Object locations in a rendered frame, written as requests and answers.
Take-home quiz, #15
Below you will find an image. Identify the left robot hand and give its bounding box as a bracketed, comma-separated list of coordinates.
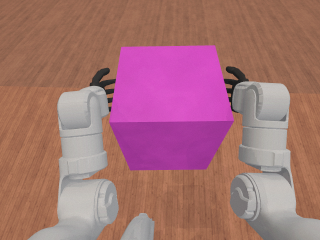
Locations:
[89, 68, 116, 112]

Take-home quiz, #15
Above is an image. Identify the right robot forearm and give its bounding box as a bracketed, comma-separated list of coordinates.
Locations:
[232, 81, 296, 208]

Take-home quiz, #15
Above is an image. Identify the left robot upper arm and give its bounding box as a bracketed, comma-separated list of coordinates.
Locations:
[28, 178, 119, 240]

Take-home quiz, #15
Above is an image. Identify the robot left shin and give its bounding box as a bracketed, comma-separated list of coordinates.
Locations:
[138, 213, 148, 217]

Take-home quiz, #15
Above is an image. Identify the right robot upper arm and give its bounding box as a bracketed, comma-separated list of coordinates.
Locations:
[230, 172, 320, 240]

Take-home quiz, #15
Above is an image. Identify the left robot forearm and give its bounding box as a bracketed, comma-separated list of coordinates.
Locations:
[57, 86, 110, 220]

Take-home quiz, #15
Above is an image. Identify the right robot hand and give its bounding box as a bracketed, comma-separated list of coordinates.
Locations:
[224, 66, 249, 113]

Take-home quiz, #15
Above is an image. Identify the carton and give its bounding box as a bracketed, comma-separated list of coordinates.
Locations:
[109, 45, 234, 171]

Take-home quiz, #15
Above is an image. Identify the left robot thigh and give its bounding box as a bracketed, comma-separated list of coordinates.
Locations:
[120, 216, 155, 240]

